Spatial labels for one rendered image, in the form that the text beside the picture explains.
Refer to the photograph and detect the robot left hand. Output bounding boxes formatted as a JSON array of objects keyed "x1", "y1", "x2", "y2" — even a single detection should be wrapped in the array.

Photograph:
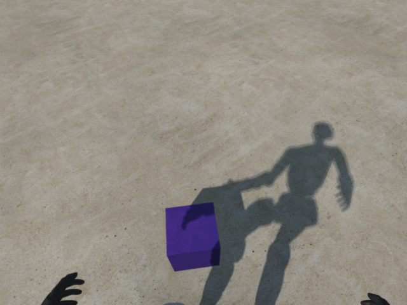
[{"x1": 41, "y1": 272, "x2": 85, "y2": 305}]

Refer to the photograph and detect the carton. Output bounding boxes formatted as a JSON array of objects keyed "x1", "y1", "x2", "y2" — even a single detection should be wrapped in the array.
[{"x1": 165, "y1": 202, "x2": 221, "y2": 271}]

